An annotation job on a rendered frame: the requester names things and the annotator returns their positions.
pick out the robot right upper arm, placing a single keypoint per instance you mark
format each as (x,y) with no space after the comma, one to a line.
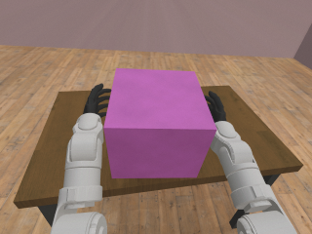
(272,222)

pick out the right robot hand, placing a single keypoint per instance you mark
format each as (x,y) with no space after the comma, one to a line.
(216,107)

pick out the table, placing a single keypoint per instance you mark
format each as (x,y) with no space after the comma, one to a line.
(44,176)

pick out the robot left upper arm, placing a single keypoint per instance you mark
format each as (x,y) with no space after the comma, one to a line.
(81,223)

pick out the robot right forearm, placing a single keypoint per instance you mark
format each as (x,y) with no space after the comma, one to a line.
(249,190)

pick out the robot left forearm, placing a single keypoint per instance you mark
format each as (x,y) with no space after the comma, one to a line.
(83,163)

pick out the carton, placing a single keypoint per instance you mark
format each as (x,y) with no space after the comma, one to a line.
(157,125)

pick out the left robot hand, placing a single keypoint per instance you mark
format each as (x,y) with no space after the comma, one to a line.
(93,100)

